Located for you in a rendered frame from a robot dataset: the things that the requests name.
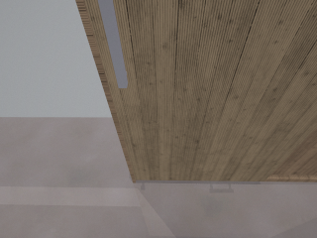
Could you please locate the wardrobe door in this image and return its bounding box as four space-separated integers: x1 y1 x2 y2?
84 0 317 181
272 128 317 176

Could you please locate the handle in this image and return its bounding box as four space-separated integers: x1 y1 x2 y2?
98 0 128 88

